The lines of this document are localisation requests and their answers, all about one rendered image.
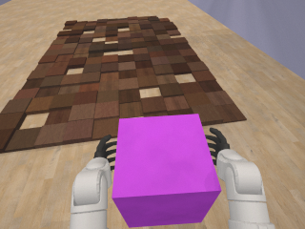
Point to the right robot hand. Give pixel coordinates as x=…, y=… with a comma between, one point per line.
x=221, y=143

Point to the carton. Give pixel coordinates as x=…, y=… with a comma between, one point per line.
x=163, y=172

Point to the left robot hand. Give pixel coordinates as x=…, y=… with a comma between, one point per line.
x=101, y=149

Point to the right robot forearm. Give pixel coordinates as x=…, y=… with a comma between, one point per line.
x=244, y=186

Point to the left robot forearm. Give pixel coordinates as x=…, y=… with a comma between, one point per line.
x=89, y=195

